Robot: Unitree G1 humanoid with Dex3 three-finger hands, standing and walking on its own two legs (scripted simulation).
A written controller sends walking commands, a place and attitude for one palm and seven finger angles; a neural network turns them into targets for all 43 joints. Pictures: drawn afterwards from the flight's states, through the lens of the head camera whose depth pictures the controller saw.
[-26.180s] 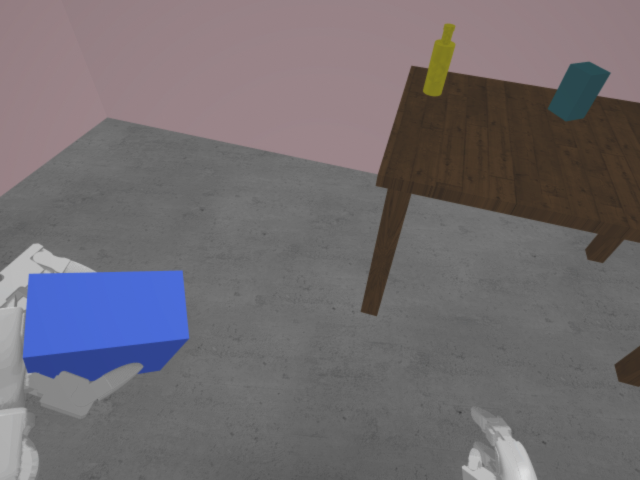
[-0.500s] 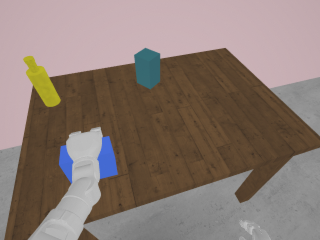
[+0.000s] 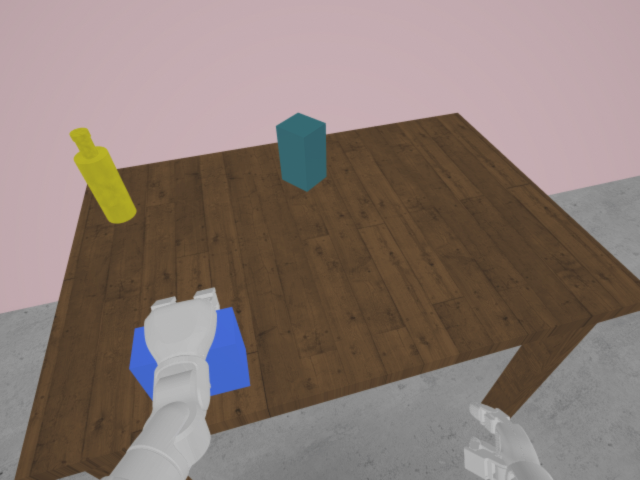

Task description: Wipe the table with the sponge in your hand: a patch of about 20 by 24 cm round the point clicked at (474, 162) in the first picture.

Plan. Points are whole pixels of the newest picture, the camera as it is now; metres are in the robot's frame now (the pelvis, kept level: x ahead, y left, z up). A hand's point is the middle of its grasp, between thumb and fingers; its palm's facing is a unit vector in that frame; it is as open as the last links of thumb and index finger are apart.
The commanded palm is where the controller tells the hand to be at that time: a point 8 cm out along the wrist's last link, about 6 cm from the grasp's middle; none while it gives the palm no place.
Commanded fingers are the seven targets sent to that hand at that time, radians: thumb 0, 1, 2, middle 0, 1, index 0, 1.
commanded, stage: wipe back along the middle lane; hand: left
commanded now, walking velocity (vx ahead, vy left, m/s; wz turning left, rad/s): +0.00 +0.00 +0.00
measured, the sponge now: (198, 365) +0.28 +0.22 -0.06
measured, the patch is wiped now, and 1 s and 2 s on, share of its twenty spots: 0.90 0.90 0.95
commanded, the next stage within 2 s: slide across to the third lane in 0.04 s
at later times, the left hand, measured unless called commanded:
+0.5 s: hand (211, 349) +0.28 +0.19 -0.01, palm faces -0.07 -0.06 -1.00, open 10.6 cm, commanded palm +0.26 +0.17 +0.05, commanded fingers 0.00 0.10 1.30 -1.20 -1.60 -1.20 -1.60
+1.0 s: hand (251, 337) +0.31 +0.14 -0.01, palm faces -0.06 -0.05 -1.00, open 10.6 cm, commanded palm +0.28 +0.13 +0.04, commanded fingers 0.00 0.10 1.30 -1.20 -1.60 -1.20 -1.60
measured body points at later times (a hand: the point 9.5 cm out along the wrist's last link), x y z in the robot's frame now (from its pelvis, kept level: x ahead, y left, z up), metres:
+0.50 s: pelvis -0.01 -0.01 +0.00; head -0.01 -0.03 +0.45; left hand +0.28 +0.19 +0.05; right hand +0.19 -0.24 -0.10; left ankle +0.01 +0.11 -0.72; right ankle -0.02 -0.10 -0.72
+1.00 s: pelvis -0.01 -0.01 +0.00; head -0.02 -0.03 +0.45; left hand +0.31 +0.14 +0.05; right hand +0.20 -0.23 -0.10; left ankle +0.01 +0.11 -0.72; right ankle -0.02 -0.10 -0.72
